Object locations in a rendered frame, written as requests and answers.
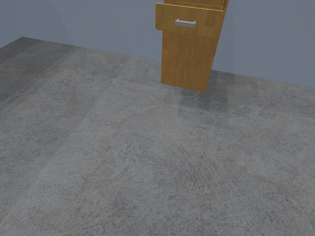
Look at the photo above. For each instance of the cabinet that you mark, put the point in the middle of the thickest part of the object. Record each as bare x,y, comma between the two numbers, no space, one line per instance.
187,59

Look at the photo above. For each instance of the handle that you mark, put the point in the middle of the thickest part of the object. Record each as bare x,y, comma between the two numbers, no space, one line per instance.
185,23

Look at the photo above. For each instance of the drawer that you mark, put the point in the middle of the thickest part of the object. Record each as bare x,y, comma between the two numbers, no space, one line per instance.
207,18

